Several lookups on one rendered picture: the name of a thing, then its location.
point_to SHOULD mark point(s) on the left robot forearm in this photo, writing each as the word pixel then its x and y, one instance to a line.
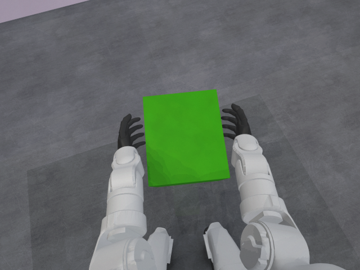
pixel 124 213

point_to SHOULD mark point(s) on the right robot forearm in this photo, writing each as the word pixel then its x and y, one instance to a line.
pixel 259 198

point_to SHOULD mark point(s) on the right robot upper arm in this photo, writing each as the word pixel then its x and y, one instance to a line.
pixel 271 246

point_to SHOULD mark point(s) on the carton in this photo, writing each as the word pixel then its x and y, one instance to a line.
pixel 184 139

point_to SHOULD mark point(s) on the right robot thigh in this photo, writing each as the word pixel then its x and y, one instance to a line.
pixel 222 250

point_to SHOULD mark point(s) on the left robot shin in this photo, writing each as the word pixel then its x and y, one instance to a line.
pixel 161 230

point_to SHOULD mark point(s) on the robot right hand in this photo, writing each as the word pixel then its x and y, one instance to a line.
pixel 241 122

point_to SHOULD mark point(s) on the robot left hand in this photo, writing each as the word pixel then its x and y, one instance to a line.
pixel 125 138

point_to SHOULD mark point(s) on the left robot upper arm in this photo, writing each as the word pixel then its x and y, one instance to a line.
pixel 133 253

